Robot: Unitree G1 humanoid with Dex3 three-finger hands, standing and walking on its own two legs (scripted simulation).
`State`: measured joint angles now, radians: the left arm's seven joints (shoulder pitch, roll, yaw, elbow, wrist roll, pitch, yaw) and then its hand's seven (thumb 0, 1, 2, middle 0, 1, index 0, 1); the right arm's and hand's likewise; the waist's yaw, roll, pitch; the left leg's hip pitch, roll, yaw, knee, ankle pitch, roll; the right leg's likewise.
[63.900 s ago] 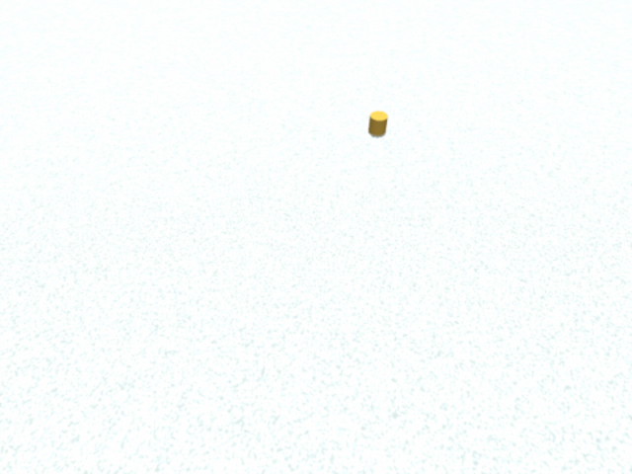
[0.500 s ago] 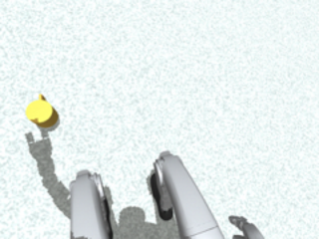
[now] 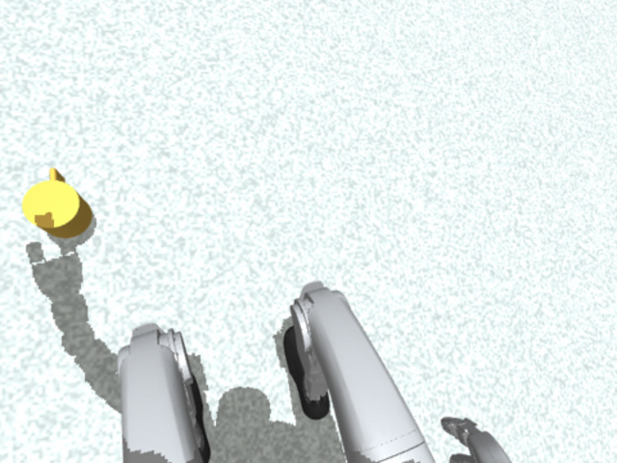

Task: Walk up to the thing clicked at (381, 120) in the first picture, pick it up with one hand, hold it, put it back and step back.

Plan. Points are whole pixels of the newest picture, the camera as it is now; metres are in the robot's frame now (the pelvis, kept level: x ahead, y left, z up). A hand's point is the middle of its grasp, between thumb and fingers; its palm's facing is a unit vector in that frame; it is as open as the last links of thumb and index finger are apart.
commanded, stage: approach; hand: left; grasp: from above
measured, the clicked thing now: (59, 202) +0.58 +0.31 -0.46
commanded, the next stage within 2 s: rest palm in 0.70 s
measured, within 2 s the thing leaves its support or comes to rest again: neither
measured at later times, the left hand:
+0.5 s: hand (27, 212) +0.52 +0.31 -0.32, palm faces -0.44 -0.06 -0.90, open 14.2 cm
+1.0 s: hand (56, 197) +0.56 +0.29 -0.38, palm faces -0.43 -0.07 -0.90, open 14.3 cm
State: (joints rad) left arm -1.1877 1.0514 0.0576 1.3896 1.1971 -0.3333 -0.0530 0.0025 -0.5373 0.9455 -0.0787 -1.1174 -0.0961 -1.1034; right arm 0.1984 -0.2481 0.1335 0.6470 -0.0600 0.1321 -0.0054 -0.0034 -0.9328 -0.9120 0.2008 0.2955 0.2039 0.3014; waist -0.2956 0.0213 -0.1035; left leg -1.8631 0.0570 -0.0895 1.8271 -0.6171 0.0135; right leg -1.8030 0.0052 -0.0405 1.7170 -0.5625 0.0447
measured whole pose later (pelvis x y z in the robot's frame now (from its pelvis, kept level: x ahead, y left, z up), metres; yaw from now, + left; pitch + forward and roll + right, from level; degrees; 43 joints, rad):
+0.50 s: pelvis -0.02 -0.01 -0.16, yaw -2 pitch +37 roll -10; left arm -1.25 1.04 0.09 1.54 1.32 -0.26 0.28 0.00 -0.57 0.99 -0.08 -1.10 -0.09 -1.10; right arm 0.11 -0.25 0.19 0.66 -0.12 0.06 0.07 0.00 -0.93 -0.91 0.20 0.30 0.20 0.30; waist -0.37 -0.04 0.05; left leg -2.34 0.01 -0.14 2.32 -0.64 0.01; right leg -2.25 0.00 -0.05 2.21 -0.61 0.07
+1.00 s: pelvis +0.00 -0.01 -0.19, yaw -6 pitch +34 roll -13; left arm -1.27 1.16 0.11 1.59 1.29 -0.14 0.33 0.00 -0.59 1.00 -0.08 -1.05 -0.08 -1.05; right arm 0.13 -0.33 0.30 0.59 -0.16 0.00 0.11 -0.01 -0.94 -0.91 0.20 0.29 0.20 0.30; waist -0.45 -0.08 0.15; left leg -2.36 0.03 -0.23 2.48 -0.73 -0.01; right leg -2.27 0.03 -0.11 2.31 -0.65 0.08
